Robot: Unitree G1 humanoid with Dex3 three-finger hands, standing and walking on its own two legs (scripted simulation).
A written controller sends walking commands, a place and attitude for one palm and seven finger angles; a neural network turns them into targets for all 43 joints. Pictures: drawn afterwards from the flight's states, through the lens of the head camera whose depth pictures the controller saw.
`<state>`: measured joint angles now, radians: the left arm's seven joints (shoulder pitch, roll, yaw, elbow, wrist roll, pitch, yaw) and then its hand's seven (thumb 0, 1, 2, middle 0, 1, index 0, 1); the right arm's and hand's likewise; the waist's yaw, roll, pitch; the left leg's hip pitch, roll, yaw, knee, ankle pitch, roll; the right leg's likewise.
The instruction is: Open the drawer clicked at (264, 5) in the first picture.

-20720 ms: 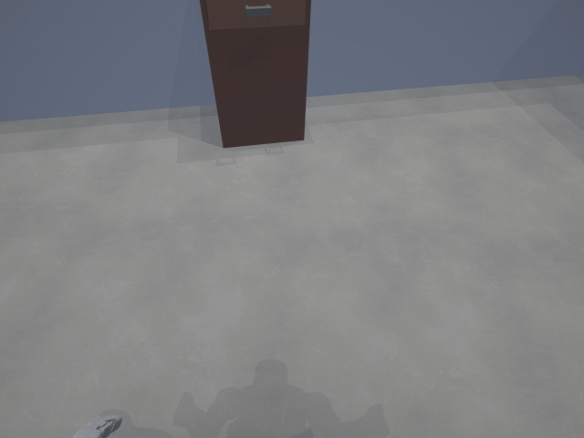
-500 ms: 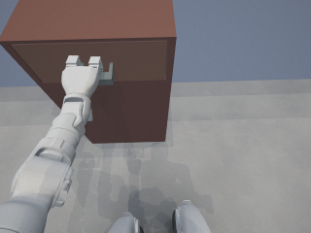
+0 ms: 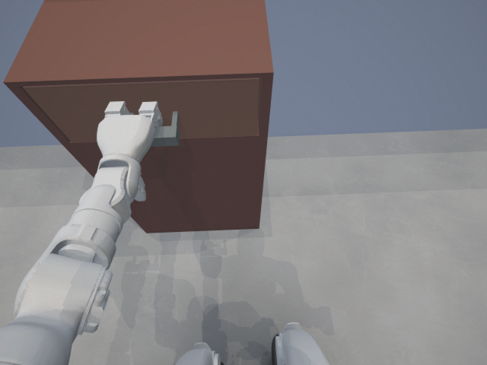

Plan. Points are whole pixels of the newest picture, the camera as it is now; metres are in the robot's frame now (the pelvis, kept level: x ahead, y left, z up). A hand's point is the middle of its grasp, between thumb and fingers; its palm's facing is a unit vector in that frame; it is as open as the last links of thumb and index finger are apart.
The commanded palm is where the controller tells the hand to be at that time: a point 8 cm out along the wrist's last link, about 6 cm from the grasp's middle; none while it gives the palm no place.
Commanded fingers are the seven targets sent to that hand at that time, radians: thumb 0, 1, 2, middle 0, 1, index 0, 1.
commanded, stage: lift the fingers back up to retry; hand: left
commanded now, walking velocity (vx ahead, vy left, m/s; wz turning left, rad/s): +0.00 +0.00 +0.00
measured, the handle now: (152, 127) +0.55 +0.16 +0.00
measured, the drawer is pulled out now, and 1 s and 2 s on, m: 0.00 0.00 0.00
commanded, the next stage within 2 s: re-aim the fingers above the handle in 0.52 s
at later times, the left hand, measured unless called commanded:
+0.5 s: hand (130, 140) +0.48 +0.17 +0.05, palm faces -0.09 -0.01 -1.00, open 13.8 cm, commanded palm +0.45 +0.17 +0.11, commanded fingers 0.00 -0.50 0.30 -0.30 -1.20 -0.30 -1.20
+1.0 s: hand (146, 137) +0.48 +0.14 +0.05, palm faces -0.09 -0.02 -1.00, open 13.8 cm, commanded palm +0.45 +0.16 +0.11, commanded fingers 0.00 -0.50 0.30 -0.30 -1.20 -0.30 -1.20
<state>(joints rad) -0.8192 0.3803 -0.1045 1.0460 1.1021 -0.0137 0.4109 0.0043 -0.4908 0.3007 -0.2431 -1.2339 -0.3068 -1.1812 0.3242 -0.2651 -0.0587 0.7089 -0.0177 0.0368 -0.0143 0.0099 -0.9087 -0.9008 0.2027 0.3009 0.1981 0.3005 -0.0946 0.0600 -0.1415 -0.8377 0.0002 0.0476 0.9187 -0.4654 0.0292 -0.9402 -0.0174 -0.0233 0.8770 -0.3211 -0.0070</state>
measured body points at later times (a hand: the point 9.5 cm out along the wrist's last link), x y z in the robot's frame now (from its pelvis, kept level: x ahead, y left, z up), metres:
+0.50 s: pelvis +0.03 +0.00 +0.04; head +0.11 -0.03 +0.48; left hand +0.47 +0.17 +0.11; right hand +0.10 -0.27 -0.11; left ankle -0.03 +0.10 -0.68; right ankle +0.04 -0.12 -0.68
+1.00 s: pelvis +0.03 -0.01 +0.04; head +0.10 -0.04 +0.48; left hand +0.48 +0.14 +0.11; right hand +0.08 -0.27 -0.11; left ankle -0.03 +0.10 -0.68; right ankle +0.04 -0.12 -0.68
